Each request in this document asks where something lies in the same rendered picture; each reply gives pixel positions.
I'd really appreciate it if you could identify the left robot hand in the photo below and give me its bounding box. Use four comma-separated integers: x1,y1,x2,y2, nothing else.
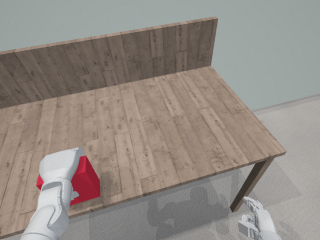
39,146,85,201

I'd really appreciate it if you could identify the sponge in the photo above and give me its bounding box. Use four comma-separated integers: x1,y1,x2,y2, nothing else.
36,155,101,206

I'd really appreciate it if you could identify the table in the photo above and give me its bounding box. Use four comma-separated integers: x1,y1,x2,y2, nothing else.
0,16,287,240

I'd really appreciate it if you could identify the right robot hand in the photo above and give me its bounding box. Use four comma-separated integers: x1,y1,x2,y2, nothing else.
238,196,277,240

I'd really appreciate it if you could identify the robot left forearm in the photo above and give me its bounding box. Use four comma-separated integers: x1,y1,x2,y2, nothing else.
20,178,72,240

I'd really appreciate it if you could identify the robot right forearm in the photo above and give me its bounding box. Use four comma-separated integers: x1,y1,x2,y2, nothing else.
257,230,282,240

